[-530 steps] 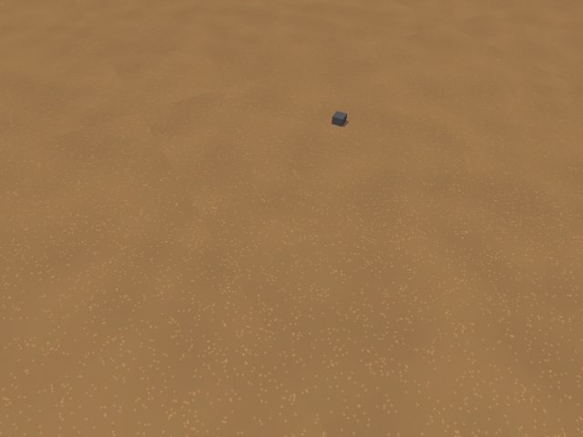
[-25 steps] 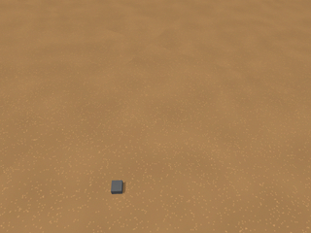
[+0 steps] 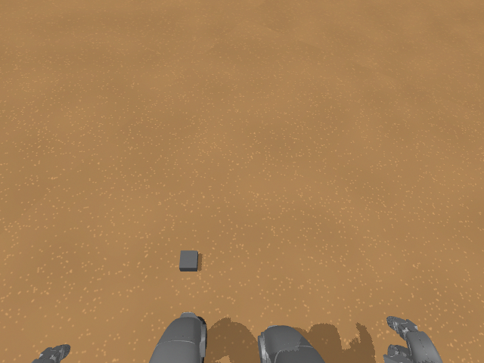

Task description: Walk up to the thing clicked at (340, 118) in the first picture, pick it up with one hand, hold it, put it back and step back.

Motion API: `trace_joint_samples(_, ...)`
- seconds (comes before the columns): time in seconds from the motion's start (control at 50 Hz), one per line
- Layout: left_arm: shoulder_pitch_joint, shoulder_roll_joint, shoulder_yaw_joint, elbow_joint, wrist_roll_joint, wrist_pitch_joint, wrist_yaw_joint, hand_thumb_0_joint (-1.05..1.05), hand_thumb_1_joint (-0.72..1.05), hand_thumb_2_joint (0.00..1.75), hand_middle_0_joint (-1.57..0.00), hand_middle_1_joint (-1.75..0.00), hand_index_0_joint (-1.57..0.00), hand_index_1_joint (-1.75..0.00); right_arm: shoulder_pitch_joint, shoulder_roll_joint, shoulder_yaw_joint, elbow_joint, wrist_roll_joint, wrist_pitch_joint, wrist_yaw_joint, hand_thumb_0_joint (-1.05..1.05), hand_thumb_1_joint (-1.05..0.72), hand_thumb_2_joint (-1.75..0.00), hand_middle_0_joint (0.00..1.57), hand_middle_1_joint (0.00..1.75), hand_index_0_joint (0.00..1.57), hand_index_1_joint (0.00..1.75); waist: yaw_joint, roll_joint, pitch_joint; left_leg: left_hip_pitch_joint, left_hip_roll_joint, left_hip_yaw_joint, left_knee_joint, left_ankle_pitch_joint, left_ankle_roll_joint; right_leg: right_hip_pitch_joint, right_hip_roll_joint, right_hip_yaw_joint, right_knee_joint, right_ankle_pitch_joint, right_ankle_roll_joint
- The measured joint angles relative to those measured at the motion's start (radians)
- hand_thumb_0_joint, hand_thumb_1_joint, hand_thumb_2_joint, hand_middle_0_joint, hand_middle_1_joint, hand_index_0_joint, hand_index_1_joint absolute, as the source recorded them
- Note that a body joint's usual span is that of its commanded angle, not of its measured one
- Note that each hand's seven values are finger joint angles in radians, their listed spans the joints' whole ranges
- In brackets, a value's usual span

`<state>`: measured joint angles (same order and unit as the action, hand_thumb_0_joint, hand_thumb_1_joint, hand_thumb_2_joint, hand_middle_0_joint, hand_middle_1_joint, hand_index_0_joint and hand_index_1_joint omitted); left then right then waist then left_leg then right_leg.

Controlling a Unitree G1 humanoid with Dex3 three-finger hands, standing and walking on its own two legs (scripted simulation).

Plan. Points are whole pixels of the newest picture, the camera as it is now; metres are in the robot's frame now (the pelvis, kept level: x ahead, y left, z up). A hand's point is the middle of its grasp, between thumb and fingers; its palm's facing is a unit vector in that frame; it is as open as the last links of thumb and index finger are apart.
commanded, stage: walk up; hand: left
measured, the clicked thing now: (189, 261) +0.48 +0.17 -0.72
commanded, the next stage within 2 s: stand in 1.98 s
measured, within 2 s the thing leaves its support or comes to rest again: neither
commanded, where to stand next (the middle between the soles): +0.09 -0.06 m, yaw -2 degrees
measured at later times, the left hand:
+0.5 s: hand out of the picture -0.04 +0.25 -0.11, palm faces -0.03 -0.91 -0.42, open 7.4 cm
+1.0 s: hand out of the picture +0.08 +0.20 -0.13, palm faces +0.00 -0.92 -0.39, open 7.4 cm
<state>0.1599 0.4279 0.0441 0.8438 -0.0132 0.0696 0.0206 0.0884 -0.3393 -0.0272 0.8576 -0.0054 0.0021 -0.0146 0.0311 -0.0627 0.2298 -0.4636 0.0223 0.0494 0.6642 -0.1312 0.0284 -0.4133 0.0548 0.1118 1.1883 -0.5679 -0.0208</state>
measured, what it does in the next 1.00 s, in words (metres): steps on the spot: right foot, then left foot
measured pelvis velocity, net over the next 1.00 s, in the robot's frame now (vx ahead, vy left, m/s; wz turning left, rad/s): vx -0.03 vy -0.06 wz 0.01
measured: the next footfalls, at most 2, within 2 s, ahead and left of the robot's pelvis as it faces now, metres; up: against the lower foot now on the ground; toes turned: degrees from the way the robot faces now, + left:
right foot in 0.22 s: -0.06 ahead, -0.15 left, +0.00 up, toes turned -3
left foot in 0.58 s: -0.01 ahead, +0.08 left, +0.00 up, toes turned -1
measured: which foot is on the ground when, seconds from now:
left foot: down 0.00-0.26, up 0.28-0.56, down 0.58-0.96, up 0.98-1.00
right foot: up 0.00-0.20, down 0.22-0.62, up 0.64-0.92, down 0.94-1.00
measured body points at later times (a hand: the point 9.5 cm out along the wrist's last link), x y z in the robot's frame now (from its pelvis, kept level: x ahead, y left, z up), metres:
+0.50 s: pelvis -0.06 -0.03 +0.02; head -0.04 -0.05 +0.47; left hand -0.03 +0.30 -0.08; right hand -0.04 -0.37 -0.10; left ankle -0.06 +0.10 -0.67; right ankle -0.10 -0.15 -0.71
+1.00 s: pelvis -0.03 -0.06 +0.01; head +0.00 -0.07 +0.45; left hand +0.08 +0.24 -0.10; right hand +0.06 -0.38 -0.12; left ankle -0.05 +0.08 -0.70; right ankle +0.09 -0.18 -0.71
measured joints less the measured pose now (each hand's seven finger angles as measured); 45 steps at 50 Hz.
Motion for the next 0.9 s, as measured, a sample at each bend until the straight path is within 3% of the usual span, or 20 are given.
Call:
trace_joint_samples(0.1,0.024,-0.002,0.013,-0.01,0.018,0.015,-0.032,0.0,0.91,0.9,-0.2,-0.3,-0.2,-0.3,-0.005,-0.008,-0.009,-0.037,-0.009,-0.001,-0.011,0.0,-0.9,-0.9,0.21,0.3,0.21,0.3,-0.012,-0.012,-0.028,-0.039,0.036,0.028,-0.026,0.037,-0.003,-0.021,0.004,0.009,0.036,0.07,0.011)
trace_joint_samples(0.2,0.099,-0.01,0.03,0.003,0.03,0.014,-0.062,0.0,0.91,0.9,-0.2,-0.3,-0.2,-0.3,0.025,-0.06,-0.029,-0.045,-0.029,0.007,-0.011,0.0,-0.9,-0.9,0.21,0.3,0.21,0.3,-0.002,0.01,-0.088,-0.082,0.082,0.059,0.01,0.038,-0.009,0.106,-0.049,-0.025,-0.263,-0.029,0.011)
trace_joint_samples(0.24,0.12,-0.025,0.039,0.027,0.036,0.006,-0.067,0.0,0.91,0.9,-0.2,-0.3,-0.2,-0.3,0.034,-0.091,-0.042,-0.041,-0.036,0.019,-0.008,0.0,-0.9,-0.9,0.21,0.3,0.21,0.3,-0.012,0.062,-0.094,-0.096,0.111,0.032,0.038,0.023,-0.017,0.154,-0.033,-0.068,-0.358,0.018,0.013)
trace_joint_samples(0.26,0.128,-0.037,0.043,0.038,0.042,0.003,-0.069,0.0,0.91,0.9,-0.2,-0.3,-0.2,-0.3,0.048,-0.102,-0.051,-0.033,-0.036,0.027,-0.01,0.0,-0.9,-0.9,0.21,0.3,0.21,0.3,-0.026,0.096,-0.092,-0.101,0.117,-0.002,0.061,-0.043,-0.019,0.176,-0.017,-0.097,-0.38,0.047,0.014)
trace_joint_samples(0.28,0.147,-0.038,0.045,0.039,0.051,0.002,-0.07,0.0,0.91,0.9,-0.2,-0.3,-0.2,-0.3,0.071,-0.1,-0.056,-0.018,-0.032,0.035,-0.014,0.0,-0.9,-0.9,0.21,0.3,0.21,0.3,-0.025,0.097,-0.113,-0.115,0.098,-0.023,0.099,-0.163,-0.024,0.178,-0.022,-0.107,-0.389,0.06,0.009)
trace_joint_samples(0.32,0.187,-0.03,0.043,0.039,0.065,0.007,-0.068,0.0,0.91,0.9,-0.2,-0.3,-0.2,-0.3,0.111,-0.088,-0.057,0.022,-0.023,0.047,-0.02,0.0,-0.9,-0.9,0.21,0.3,0.2,0.3,0.019,0.05,-0.157,-0.132,0.015,-0.065,0.245,-0.277,-0.033,0.163,-0.059,-0.068,-0.401,0.07,-0.012)
trace_joint_samples(0.36,0.208,-0.042,0.043,0.055,0.07,0.004,-0.057,0.0,0.91,0.9,-0.2,-0.3,-0.2,-0.3,0.135,-0.097,-0.056,0.048,-0.008,0.041,-0.015,0.0,-0.9,-0.9,0.21,0.3,0.2,0.3,0.042,0.042,-0.171,-0.114,-0.043,-0.107,0.357,-0.273,-0.028,0.172,-0.077,-0.039,-0.459,0.119,-0.006)
trace_joint_samples(0.4,0.21,-0.06,0.041,0.073,0.068,-0.008,-0.048,0.01,0.91,0.9,-0.2,-0.3,-0.2,-0.3,0.167,-0.111,-0.055,0.054,0.0,0.026,-0.013,0.0,-0.9,-0.9,0.21,0.3,0.2,0.3,0.024,0.072,-0.183,-0.088,-0.072,-0.146,0.416,-0.246,-0.029,0.187,-0.076,-0.059,-0.529,0.164,0.009)
trace_joint_samples(0.48,0.205,-0.054,0.042,0.044,0.067,-0.044,-0.048,0.01,0.91,0.9,-0.2,-0.3,-0.2,-0.3,0.229,-0.102,-0.033,0.084,0.002,0.008,0.005,0.0,-0.91,-0.9,0.2,0.3,0.2,0.3,0.012,0.092,-0.189,0.041,-0.055,-0.101,0.272,-0.29,-0.044,0.199,-0.07,-0.099,-0.594,0.193,-0.002)
trace_joint_samples(0.54,0.19,-0.036,0.047,0.007,0.053,-0.071,-0.05,0.01,0.91,0.9,-0.2,-0.3,-0.2,-0.3,0.251,-0.081,-0.02,0.102,-0.011,0.001,0.025,0.01,-0.91,-0.9,0.21,0.3,0.2,0.3,0.011,0.082,-0.174,0.131,-0.045,-0.063,0.099,-0.346,-0.032,0.207,-0.078,-0.136,-0.588,0.182,0.001)
trace_joint_samples(0.56,0.187,-0.029,0.045,-0.002,0.048,-0.076,-0.051,0.01,0.91,0.9,-0.2,-0.3,-0.2,-0.3,0.25,-0.073,-0.017,0.103,-0.013,-0.004,0.03,0.01,-0.9,-0.9,0.21,0.3,0.2,0.3,0.011,0.076,-0.169,0.162,-0.044,-0.052,0.025,-0.337,-0.022,0.206,-0.082,-0.143,-0.578,0.174,0.007)
trace_joint_samples(0.6,0.182,-0.01,0.039,-0.007,0.038,-0.073,-0.052,0.0,0.91,0.9,-0.2,-0.3,-0.2,-0.3,0.229,-0.049,-0.017,0.098,-0.016,-0.024,0.032,0.01,-0.9,-0.9,0.21,0.3,0.2,0.3,0.014,0.032,-0.142,0.22,-0.069,-0.025,-0.09,-0.172,-0.004,0.203,-0.113,-0.129,-0.528,0.147,0.014)
trace_joint_samples(0.62,0.183,-0.007,0.037,0.0,0.032,-0.068,-0.049,0.0,0.91,0.9,-0.2,-0.3,-0.2,-0.3,0.218,-0.038,-0.017,0.087,-0.02,-0.037,0.032,0.01,-0.9,-0.9,0.21,0.3,0.2,0.3,0.016,0.007,-0.134,0.24,-0.085,-0.007,-0.106,-0.157,0.001,0.186,-0.128,-0.107,-0.471,0.145,0.005)
trace_joint_samples(0.7,0.162,-0.032,0.011,0.032,0.032,-0.045,-0.045,0.01,0.91,0.9,-0.2,-0.3,-0.2,-0.3,0.227,-0.032,-0.015,0.029,-0.013,-0.071,0.034,0.01,-0.9,-0.9,0.21,0.3,0.2,0.3,-0.033,0.041,-0.162,0.275,-0.057,-0.046,-0.123,-0.177,0.018,0.071,-0.067,-0.083,-0.224,0.064,-0.007)
trace_joint_samples(0.78,0.122,-0.021,0.009,0.005,0.023,-0.069,-0.051,0.01,0.91,0.9,-0.2,-0.3,-0.2,-0.3,0.232,-0.023,0.001,0.008,-0.003,-0.079,0.026,0.0,-0.9,-0.9,0.21,0.3,0.21,0.3,-0.031,0.018,-0.152,0.336,-0.048,-0.055,-0.187,-0.156,-0.002,-0.024,-0.094,-0.063,-0.227,0.168,-0.003)
trace_joint_samples(0.84,0.082,-0.022,0.01,0.004,0.016,-0.083,-0.046,0.01,0.91,0.9,-0.2,-0.3,-0.2,-0.3,0.211,-0.029,0.008,0.004,-0.003,-0.065,0.021,0.0,-0.9,-0.9,0.21,0.3,0.21,0.3,-0.03,0.008,-0.129,0.35,-0.043,-0.055,-0.178,-0.167,-0.012,-0.046,-0.126,-0.084,-0.355,0.261,0.012)
trace_joint_samples(0.9,0.047,-0.033,0.006,0.022,0.012,-0.097,-0.034,0.01,0.91,0.9,-0.2,-0.3,-0.2,-0.3,0.182,-0.042,0.007,-0.002,0.003,-0.042,0.02,0.0,-0.9,-0.9,0.21,0.3,0.21,0.3,-0.039,0.019,-0.109,0.329,-0.034,-0.058,-0.103,-0.213,-0.027,-0.013,-0.124,-0.109,-0.503,0.391,0.015)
